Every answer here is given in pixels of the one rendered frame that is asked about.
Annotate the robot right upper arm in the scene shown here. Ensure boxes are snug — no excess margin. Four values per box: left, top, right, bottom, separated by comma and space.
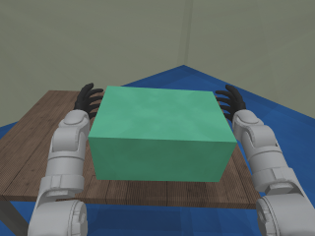
256, 193, 315, 236

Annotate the left robot hand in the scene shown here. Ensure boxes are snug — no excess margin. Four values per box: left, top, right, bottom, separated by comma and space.
73, 83, 103, 120

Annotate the robot left forearm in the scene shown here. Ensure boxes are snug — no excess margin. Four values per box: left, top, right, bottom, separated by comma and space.
28, 109, 91, 236

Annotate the robot left upper arm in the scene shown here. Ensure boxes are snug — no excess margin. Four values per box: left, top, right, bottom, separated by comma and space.
29, 200, 88, 236

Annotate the robot right forearm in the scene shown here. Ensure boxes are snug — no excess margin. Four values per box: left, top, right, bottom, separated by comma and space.
231, 109, 315, 213

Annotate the carton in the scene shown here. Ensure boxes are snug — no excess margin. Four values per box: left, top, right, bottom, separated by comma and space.
88, 86, 237, 182

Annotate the right robot hand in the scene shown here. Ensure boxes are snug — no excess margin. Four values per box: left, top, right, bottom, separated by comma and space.
215, 85, 246, 123

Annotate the table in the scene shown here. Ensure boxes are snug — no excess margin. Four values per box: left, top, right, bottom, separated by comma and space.
0, 89, 261, 236

